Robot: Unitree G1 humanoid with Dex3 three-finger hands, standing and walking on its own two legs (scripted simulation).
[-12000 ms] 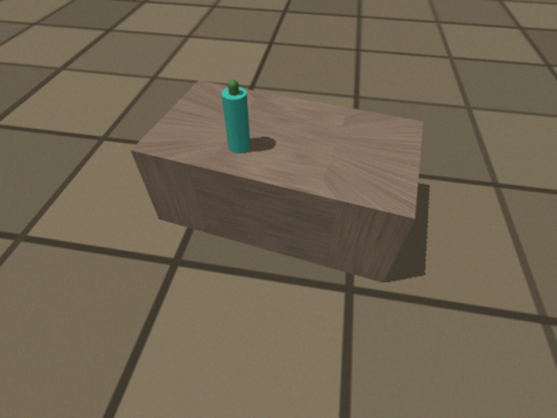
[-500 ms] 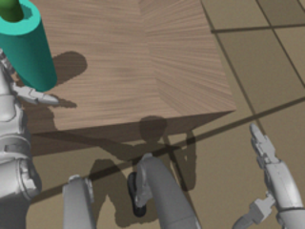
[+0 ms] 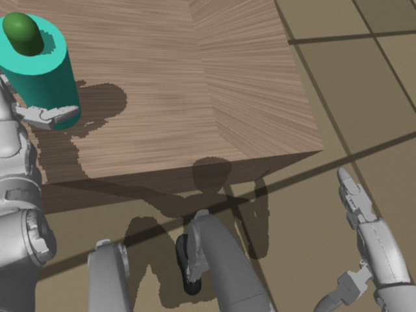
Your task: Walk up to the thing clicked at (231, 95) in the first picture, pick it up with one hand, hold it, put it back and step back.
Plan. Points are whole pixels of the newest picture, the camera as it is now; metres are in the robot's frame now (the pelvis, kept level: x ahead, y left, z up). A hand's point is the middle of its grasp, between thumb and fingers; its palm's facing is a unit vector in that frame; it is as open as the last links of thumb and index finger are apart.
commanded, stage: settle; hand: left
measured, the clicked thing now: (44, 78) +0.53 +0.17 -0.01
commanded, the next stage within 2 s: lift in 1.00 s
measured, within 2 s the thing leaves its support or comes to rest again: leaves its support in 0.50 s
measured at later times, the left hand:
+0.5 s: hand (55, 99) +0.51 +0.16 -0.05, palm faces +0.12 -0.99 -0.04, open 11.5 cm
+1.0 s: hand (42, 82) +0.52 +0.17 +0.00, palm faces +0.14 -0.99 -0.04, open 11.5 cm
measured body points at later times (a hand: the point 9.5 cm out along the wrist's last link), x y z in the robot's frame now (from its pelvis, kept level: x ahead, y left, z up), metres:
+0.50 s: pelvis +0.01 +0.00 +0.02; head +0.20 +0.07 +0.43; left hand +0.50 +0.21 -0.04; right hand +0.19 -0.26 +0.11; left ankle +0.03 +0.11 -0.54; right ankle +0.10 -0.14 -0.54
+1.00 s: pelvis +0.01 +0.00 +0.04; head +0.19 +0.06 +0.45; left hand +0.50 +0.22 +0.00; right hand +0.18 -0.26 +0.10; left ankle +0.03 +0.11 -0.54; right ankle +0.10 -0.14 -0.54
